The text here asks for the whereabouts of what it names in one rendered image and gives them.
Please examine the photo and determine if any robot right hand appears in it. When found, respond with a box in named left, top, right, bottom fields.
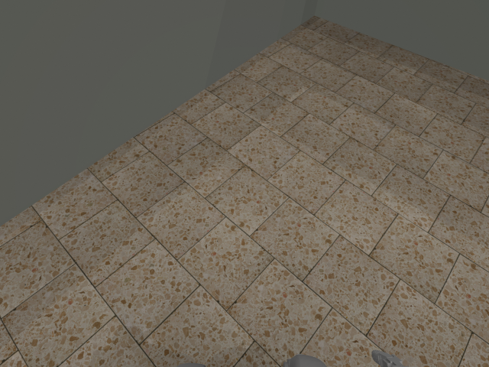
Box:
left=371, top=350, right=408, bottom=367

